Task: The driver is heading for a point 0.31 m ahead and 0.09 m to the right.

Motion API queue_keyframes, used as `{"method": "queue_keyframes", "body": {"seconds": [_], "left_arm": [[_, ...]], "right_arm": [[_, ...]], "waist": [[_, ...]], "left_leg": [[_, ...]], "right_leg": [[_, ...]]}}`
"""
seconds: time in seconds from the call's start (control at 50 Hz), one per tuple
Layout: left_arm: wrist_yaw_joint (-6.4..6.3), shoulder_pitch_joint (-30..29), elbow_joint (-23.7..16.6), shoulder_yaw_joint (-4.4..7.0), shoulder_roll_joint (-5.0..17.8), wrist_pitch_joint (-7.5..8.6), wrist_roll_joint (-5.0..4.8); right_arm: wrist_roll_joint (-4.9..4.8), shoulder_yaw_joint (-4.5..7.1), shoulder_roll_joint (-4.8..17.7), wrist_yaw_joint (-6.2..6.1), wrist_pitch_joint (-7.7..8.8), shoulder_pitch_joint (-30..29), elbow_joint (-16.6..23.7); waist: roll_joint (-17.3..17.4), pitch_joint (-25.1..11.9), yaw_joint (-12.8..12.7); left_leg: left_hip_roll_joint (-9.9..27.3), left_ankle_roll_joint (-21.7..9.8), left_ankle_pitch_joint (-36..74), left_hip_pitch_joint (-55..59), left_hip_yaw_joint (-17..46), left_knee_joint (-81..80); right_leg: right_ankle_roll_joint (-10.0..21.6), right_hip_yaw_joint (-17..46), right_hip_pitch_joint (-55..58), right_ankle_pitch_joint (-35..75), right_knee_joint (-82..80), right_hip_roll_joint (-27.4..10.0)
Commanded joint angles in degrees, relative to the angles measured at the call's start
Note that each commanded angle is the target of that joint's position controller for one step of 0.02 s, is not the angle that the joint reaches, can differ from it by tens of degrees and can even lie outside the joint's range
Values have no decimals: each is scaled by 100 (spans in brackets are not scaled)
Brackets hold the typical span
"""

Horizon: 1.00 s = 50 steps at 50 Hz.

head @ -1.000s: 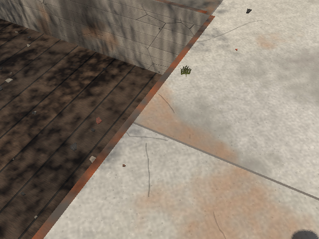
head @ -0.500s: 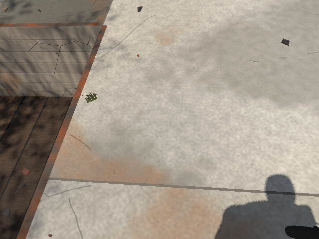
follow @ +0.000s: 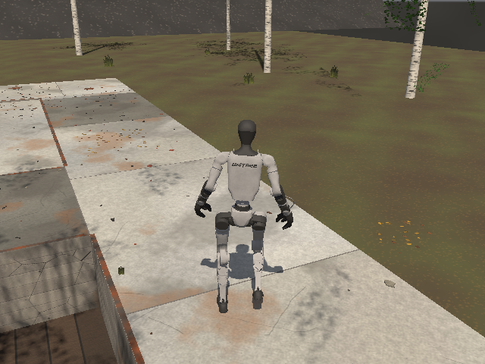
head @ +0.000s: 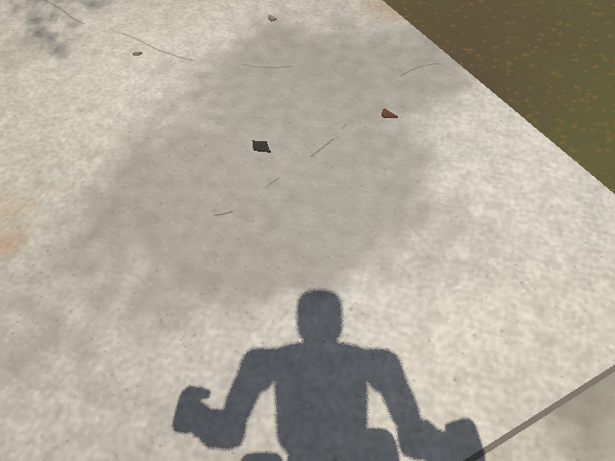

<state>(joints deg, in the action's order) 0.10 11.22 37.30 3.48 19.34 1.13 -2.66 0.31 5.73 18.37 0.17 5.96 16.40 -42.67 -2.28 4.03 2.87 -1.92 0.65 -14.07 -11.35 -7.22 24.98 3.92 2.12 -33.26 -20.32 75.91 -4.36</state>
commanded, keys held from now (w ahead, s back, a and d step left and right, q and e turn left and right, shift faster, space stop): w+e+shift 0.10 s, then shift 0.90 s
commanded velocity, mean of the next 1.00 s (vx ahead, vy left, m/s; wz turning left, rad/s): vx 0.33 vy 0.00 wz -0.33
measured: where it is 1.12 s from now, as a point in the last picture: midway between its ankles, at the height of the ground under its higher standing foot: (342, 447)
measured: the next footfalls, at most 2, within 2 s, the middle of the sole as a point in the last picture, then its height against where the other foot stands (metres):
right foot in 0.24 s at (398, 458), level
left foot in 0.68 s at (296, 400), level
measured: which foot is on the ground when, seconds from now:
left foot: down 0.00-0.26, up 0.28-0.66, down 0.68-1.00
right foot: up 0.00-0.22, down 0.24-1.00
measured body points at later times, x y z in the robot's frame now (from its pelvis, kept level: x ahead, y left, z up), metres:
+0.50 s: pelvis +0.35 -0.06 +0.00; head +0.41 -0.09 +0.45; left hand +0.54 +0.17 -0.10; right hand +0.45 -0.37 -0.10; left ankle +0.44 +0.11 -0.66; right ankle +0.40 -0.13 -0.73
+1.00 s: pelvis +0.48 -0.03 +0.00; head +0.49 -0.04 +0.45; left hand +0.65 +0.19 -0.13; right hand +0.55 -0.31 -0.11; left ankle +0.54 +0.08 -0.73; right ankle +0.40 -0.13 -0.73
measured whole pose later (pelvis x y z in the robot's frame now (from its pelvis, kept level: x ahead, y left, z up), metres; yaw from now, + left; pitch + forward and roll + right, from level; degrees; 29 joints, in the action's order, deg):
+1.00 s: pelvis +0.48 -0.03 +0.00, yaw -17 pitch +0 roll +0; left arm -1.2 10.3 52.4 1.5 14.2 -1.4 0.4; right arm 0.5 0.3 13.5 -0.1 1.4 6.7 -46.8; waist 0.4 1.4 -0.4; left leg 0.7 0.0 -14.3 -17.0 -0.7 31.3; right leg 0.5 2.4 -9.8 -20.3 30.1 1.5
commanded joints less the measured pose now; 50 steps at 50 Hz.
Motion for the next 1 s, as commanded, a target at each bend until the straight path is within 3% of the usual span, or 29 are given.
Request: {"method": "queue_keyframes", "body": {"seconds": [0.02, 0.06, 0.1, 0.14, 0.16, 0.18, 0.2, 0.22, 0.24, 0.26, 0.28, 0.3, 0.32, 0.34, 0.36, 0.38, 0.42, 0.46, 0.52, 0.62, 0.66, 0.68, 0.7, 0.72, 0.74, 0.76, 0.82, 0.92, 1.0], "left_arm": [[68, -32, -629, -140, -247, -53, 5], [126, -137, -684, -150, -153, -19, 38], [203, -497, -722, -141, -28, 19, 61], [298, -1121, -846, -170, -98, 121, 183], [354, -1188, -876, -141, -63, 188, 213], [399, -1049, -849, -70, 82, 237, 216], [418, -603, -759, 44, 301, 256, 205], [392, 311, -539, 220, 622, 220, 185], [284, 1233, -282, 388, 897, 117, 212], [140, 1268, -138, 391, 1219, 34, 216], [150, 823, -578, 311, 1527, 139, 469], [211, 801, -668, 286, 1122, 148, 456], [249, 569, -469, 240, 1015, 198, 348], [253, 231, -386, 198, 806, 254, 196], [221, -4, -391, 143, 631, 303, 229], [208, -110, -366, 124, 586, 327, 336], [184, -229, -220, 96, 463, 367, 361], [119, -236, -46, 78, 417, 370, 340], [23, -384, 109, 65, 373, 254, 341], [41, -205, 463, 6, 304, 136, 385], [57, -304, 558, -54, 198, 108, 311], [56, -140, 635, -108, 45, 122, 301], [45, 229, 692, -147, -86, 151, 415], [20, 863, 870, -143, -141, 146, 414], [-23, 678, 895, -154, -58, 91, 414], [-54, 340, 854, -121, 84, 7, 400], [-106, 10, 881, -87, 168, -218, 368], [-141, -20, 1138, -68, 139, -191, 320], [-173, -35, 1381, -49, 101, -212, 297]], "right_arm": [[-96, -39, 151, 6, 132, -428, 197], [-22, 8, 413, -16, 146, -601, 202], [14, 27, 582, -42, 139, -548, 181], [-21, 22, 728, -51, 101, -194, 83], [-34, 48, 946, -56, 85, 29, 27], [-68, 89, 1198, -75, 62, 178, -15], [-131, 138, 1432, -95, 18, 209, -16], [-192, 150, 1522, -98, -36, 124, 14], [-267, 86, 1392, -85, -54, -75, 72], [-38, -123, 558, -58, -56, 372, 149], [-52, -355, 326, 37, 33, 1415, 285], [-152, -219, 1040, 31, 52, 633, 233], [-282, -234, 878, -3, 16, 276, 355], [-216, -269, 721, -111, -41, 46, 365], [-167, -264, 718, -175, -132, 31, 311], [-161, -244, 748, -186, -242, 125, 278], [-103, -259, 574, -218, -370, 215, 237], [-41, -315, 348, -231, -422, 58, 259], [3, -376, 189, -209, -453, -247, 245], [-34, -343, 352, -153, -459, -794, 275], [36, -317, 340, -115, -424, -694, 223], [105, -304, 408, -106, -399, -683, 209], [155, -265, 709, -128, -378, -766, 289], [173, -270, 738, -140, -415, -1012, 326], [120, -331, 401, -107, -446, -1120, 300], [80, -368, 244, -59, -458, -1198, 282], [61, -366, 306, 10, -396, -1086, 175], [24, -376, 228, -35, -367, -959, -39], [7, -361, 222, -59, -415, -1041, -185]], "waist": [[503, 174, -337], [411, 325, -447], [183, 462, -352], [-184, 703, -130], [-98, 571, -134], [175, 310, -252], [497, -54, -548], [690, -592, -1056], [530, -988, -1607], [-878, -1269, -1063], [-1674, -3139, -397], [-251, -3704, -1008], [16, -2710, -740], [544, -1740, -489], [467, -1346, -356], [380, -1193, -192], [256, -1187, -18], [198, -1197, -17], [39, -1228, -88], [-221, -985, -357], [-236, -926, -181], [-113, -884, -177], [381, -944, -434], [1109, -1065, -797], [1209, -1087, -680], [1022, -935, -570], [689, -726, -403], [484, -897, -299], [332, -853, -291]], "left_leg": [[1903, -944, 444, 305, 1514, -1608], [1730, -869, 893, 96, 730, -1819], [1412, -712, 1206, 133, -29, -1926], [1237, -571, 2542, 50, -454, -1809], [1288, -545, 3786, 204, -466, -1595], [1341, -505, 5077, 560, -461, -1198], [1431, -490, 6107, 856, -451, -493], [1485, -457, 6575, 906, -411, 597], [1318, -273, 5984, 334, -472, 1970], [561, 27, -449, -989, -386, 4209], [-24, 185, -2680, -2297, 788, 6563], [182, 124, -1984, -2060, 1478, 6506], [398, 99, -1653, -2310, 1385, 5986], [623, 168, -1341, -2419, 1218, 5485], [754, 200, -1159, -2227, 1213, 5294], [837, 203, -1054, -1785, 1238, 5143], [912, 264, -1026, -1399, 1204, 4555], [879, 363, -767, -1324, 1100, 3931], [825, 451, 193, -1123, 989, 2668], [654, 360, 683, -825, 978, 1386], [511, 140, 1002, -334, 842, 535], [594, 4, 1856, 17, 943, 49], [1147, -190, 3467, 372, 1475, 59], [1566, -702, 3416, 459, 1806, 122], [1511, -825, 2432, 81, 1868, -22], [1202, -632, 1594, -162, 1672, -53], [837, -309, 1136, -304, 1290, 59], [724, -324, 2137, 128, 1109, 348], [677, -380, 2221, 200, 1065, 372]], "right_leg": [[-33, 506, -1192, 226, -173, -802], [-122, 392, -1158, 1077, -615, -791], [-106, 16, -969, 1869, -1361, -638], [-3, -505, -272, 2462, -2633, -210], [61, -752, 267, 2619, -3062, 121], [127, -949, 684, 2506, -3318, 469], [247, -1006, 1230, 2223, -3489, 744], [459, -874, 2222, 2161, -3732, 911], [665, -582, 3599, 2891, -4316, 841], [814, 709, 4967, 5242, -3913, -145], [2383, 3790, 6455, 6346, -4025, -1920], [2094, 3729, 5845, 5412, -4754, -1647], [1869, 3060, 5045, 4756, -4980, -1448], [1562, 2582, 3975, 4309, -5164, -1147], [1480, 2241, 3186, 4541, -5254, -1091], [1412, 1943, 2515, 4730, -5431, -972], [1388, 1408, 1888, 4890, -5653, -843], [1375, 956, 1702, 5359, -5724, -720], [1140, 374, 1737, 4960, -5705, -375], [999, 536, 1909, 3579, -5553, -486], [764, 598, 1803, 2856, -5176, -395], [476, 567, 1709, 2271, -4973, -156], [142, 401, 1562, 1378, -4614, 265], [-118, 157, 1410, 121, -4534, 600], [-264, 88, 1785, 124, -4637, 513], [-284, 97, 1920, 383, -4777, 489], [-166, 258, 2007, 881, -4884, 392], [-192, 308, 2150, 1659, -4865, 317], [-234, 296, 2238, 1837, -4914, 309]]}}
